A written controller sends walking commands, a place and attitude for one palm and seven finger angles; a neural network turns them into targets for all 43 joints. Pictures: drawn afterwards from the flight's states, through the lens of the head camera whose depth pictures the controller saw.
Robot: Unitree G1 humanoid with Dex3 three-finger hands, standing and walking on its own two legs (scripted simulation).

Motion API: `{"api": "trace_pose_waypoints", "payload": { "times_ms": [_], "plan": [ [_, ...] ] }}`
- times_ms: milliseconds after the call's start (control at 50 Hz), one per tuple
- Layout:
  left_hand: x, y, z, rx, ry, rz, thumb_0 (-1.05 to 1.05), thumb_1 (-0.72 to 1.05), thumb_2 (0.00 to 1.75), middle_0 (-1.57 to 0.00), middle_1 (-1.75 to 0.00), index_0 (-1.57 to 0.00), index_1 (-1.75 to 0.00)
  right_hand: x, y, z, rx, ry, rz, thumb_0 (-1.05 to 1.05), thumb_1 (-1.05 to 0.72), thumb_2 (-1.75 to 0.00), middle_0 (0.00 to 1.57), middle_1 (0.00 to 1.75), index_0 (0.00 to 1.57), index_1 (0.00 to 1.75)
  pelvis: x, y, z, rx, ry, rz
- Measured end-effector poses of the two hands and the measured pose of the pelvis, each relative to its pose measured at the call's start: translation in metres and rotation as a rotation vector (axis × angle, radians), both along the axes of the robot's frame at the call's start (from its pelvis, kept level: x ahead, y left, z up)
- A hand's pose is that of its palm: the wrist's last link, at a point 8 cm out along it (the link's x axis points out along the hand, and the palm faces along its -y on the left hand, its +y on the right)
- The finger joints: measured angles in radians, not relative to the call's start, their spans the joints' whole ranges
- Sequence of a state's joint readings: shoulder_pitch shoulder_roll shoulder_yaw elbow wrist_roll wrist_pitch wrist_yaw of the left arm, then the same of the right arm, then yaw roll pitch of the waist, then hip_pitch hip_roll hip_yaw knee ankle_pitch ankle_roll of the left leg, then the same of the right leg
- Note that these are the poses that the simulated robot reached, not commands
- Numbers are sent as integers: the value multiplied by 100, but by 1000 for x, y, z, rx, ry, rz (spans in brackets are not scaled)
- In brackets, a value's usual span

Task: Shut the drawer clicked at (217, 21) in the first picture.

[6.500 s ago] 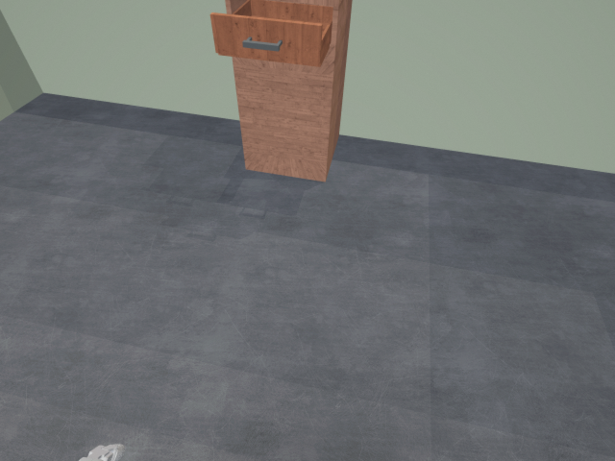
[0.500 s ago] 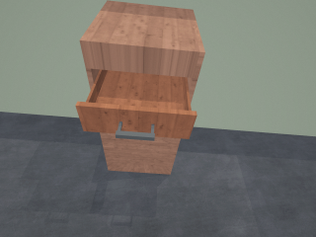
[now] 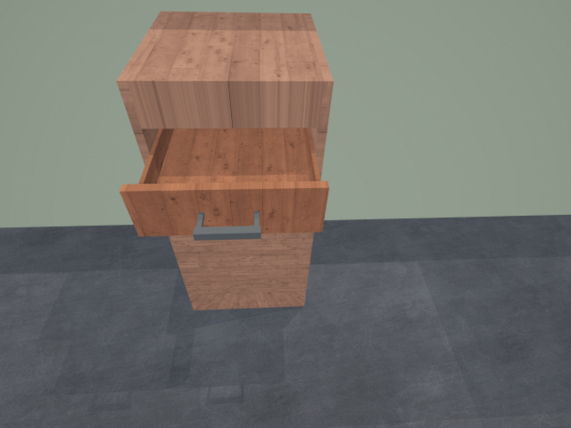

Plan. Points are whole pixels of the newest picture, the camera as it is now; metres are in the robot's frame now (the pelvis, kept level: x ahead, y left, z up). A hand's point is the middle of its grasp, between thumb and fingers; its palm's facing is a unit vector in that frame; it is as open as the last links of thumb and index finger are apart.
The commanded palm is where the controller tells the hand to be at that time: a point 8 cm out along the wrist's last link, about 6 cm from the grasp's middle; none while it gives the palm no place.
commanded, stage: come to a stop and stand still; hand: left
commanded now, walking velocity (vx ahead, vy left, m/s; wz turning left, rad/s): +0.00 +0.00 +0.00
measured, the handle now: (228, 225) +0.48 +0.13 -0.02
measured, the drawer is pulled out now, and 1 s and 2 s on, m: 0.20 0.20 0.20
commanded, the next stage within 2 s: look again from close up in 0.14 s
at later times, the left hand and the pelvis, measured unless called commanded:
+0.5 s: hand out of the picture -0.01 +0.18 -0.19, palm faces +0.04 -0.98 -0.18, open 7.4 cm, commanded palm none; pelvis +0.01 +0.02 -0.01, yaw +1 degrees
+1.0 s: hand out of the picture +0.01 +0.19 -0.19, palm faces +0.01 -0.99 -0.16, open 7.4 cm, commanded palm none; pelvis +0.03 +0.03 -0.01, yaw +1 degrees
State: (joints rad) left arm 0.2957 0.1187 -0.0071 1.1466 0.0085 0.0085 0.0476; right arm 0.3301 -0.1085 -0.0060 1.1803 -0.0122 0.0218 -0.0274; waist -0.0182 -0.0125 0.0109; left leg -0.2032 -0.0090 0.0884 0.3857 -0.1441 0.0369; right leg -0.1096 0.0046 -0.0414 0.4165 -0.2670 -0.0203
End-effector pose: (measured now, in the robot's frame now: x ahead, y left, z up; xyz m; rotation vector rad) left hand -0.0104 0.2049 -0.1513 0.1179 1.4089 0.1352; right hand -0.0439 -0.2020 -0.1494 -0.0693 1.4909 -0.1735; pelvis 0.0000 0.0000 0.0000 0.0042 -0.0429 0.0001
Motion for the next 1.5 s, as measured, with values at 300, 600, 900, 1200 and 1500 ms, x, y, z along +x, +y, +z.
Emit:
{"api": "trace_pose_waypoints", "payload": {
  "times_ms": [300, 600, 900, 1200, 1500],
  "plan": [
    [-35, -7, -1, -14, 60, 11, 1, 91, 89, -20, -30, -20, -30, -5, -1, -2, 1, 10, 27, 0, -91, -90, 20, 29, 19, 30, -7, 3, -4, -26, 27, 10],
    [19, 30, -4, 19, -65, 3, 1, 91, 89, -20, -30, -20, -30, 55, 9, -4, -34, -119, 88, 2, -93, -90, 20, 29, 20, 30, 15, 24, -9, -15, 28, 10],
    [25, 40, -6, -3, -12, -11, 1, 91, 89, -20, -30, -20, -30, 78, 10, 7, -70, -124, 98, 1, -92, -90, 20, 29, 20, 30, 26, 34, -5, -9, 34, 2],
    [27, 24, -1, 25, 26, 4, 1, 91, 89, -20, -30, -20, -30, 71, -11, -2, -46, -62, 74, 0, -91, -90, 20, 29, 20, 30, 37, 7, -7, 9, 53, 31],
    [27, -43, -23, -83, 75, 129, 0, 91, 89, -20, -30, -20, -30, 162, -48, 3, -104, -135, 179, 1, -92, -90, 20, 29, 20, 30, 82, -24, -17, -31, 61, 100]
  ]
}}
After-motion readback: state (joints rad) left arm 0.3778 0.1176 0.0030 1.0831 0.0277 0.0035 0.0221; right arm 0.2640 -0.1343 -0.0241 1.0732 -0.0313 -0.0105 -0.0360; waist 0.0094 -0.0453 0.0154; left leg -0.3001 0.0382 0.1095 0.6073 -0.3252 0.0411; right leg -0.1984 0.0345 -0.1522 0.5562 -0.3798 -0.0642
